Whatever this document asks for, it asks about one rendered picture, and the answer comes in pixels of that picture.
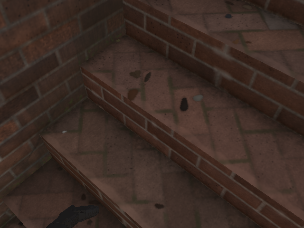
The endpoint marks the robot left hand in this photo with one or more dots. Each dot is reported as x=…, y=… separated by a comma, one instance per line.
x=72, y=215

